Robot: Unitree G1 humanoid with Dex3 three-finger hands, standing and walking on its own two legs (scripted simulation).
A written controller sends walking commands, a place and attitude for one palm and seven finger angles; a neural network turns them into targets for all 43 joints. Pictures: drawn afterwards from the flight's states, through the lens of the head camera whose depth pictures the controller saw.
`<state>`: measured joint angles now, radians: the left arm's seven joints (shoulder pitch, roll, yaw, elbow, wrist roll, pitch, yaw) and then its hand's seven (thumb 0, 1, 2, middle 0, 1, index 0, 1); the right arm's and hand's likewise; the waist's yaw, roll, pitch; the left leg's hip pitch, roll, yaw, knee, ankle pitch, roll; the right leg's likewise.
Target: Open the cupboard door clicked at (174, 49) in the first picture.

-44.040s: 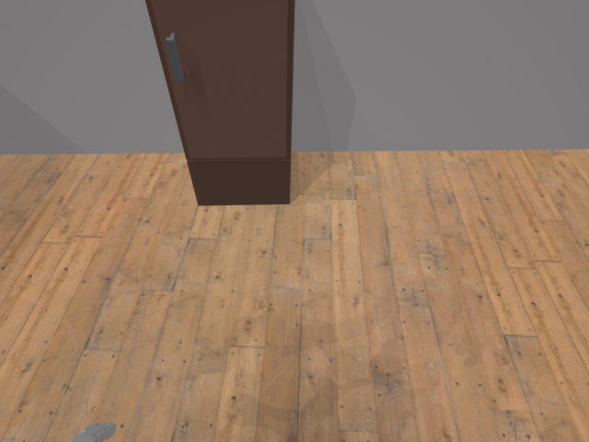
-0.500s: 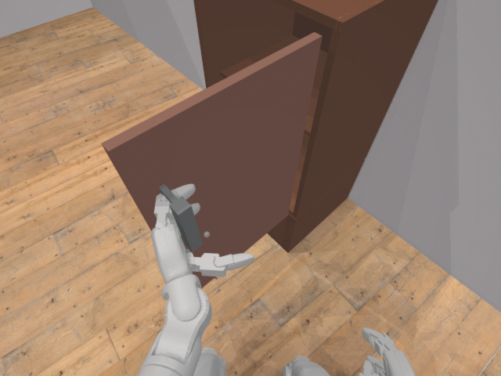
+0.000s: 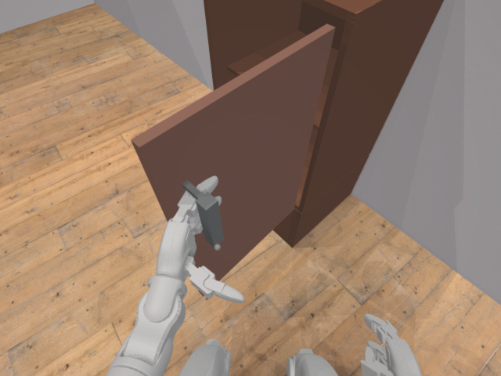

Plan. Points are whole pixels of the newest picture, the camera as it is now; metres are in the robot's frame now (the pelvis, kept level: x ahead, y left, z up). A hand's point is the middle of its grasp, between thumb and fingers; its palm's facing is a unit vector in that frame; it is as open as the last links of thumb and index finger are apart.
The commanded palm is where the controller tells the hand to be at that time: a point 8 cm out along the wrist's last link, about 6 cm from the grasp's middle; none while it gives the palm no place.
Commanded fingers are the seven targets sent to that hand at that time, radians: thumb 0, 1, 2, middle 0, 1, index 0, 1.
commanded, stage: slide the hand sideways off the handle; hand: left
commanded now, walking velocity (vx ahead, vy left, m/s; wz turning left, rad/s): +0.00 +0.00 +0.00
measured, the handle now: (202, 214) +0.36 +0.10 +0.04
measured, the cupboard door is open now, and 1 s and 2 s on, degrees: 93 93 93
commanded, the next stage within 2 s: draw the hand back to the body in 0.98 s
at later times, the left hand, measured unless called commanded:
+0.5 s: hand (200, 271) +0.26 +0.09 +0.04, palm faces -0.02 -1.00 +0.00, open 16.2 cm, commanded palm +0.23 +0.15 +0.04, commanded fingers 0.00 -0.50 0.30 -0.15 -0.30 -0.15 -0.30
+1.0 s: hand (162, 303) +0.22 +0.14 +0.04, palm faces +0.04 -1.00 -0.04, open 16.3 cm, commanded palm +0.19 +0.19 +0.04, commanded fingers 0.00 -0.50 0.30 -0.15 -0.30 -0.15 -0.30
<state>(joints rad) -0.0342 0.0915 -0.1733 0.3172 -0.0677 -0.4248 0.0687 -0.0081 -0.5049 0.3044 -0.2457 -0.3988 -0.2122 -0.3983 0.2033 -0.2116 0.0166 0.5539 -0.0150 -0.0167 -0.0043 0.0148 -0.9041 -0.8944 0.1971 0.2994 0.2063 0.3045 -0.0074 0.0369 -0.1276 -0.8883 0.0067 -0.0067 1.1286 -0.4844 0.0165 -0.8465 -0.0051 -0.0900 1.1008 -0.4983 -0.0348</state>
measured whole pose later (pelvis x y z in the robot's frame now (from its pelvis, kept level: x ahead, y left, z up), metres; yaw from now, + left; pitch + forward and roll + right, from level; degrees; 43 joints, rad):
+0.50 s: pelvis +0.01 +0.01 -0.01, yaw -1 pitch +15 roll -1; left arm 0.27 0.08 -0.17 0.01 -0.04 -0.40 0.09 -0.01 -0.50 0.30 -0.17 -0.31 -0.18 -0.31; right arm 0.22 -0.20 0.03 0.46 -0.02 -0.02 0.01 0.02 -0.90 -0.89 0.20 0.30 0.21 0.30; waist 0.00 0.03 -0.14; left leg -0.92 0.01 0.01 1.17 -0.52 0.03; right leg -0.88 0.00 -0.07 1.15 -0.53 -0.02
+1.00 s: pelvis +0.02 -0.01 -0.02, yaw +0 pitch +17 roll -1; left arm 0.55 0.16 0.01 -0.16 -0.17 -0.44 -0.10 -0.01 -0.50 0.30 -0.16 -0.30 -0.16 -0.30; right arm 0.23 -0.22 0.00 0.44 0.00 -0.05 -0.03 0.02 -0.90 -0.89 0.20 0.30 0.21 0.30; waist 0.01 0.03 -0.17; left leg -0.95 0.02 -0.02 1.22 -0.56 0.00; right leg -0.91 0.01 -0.10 1.19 -0.57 -0.05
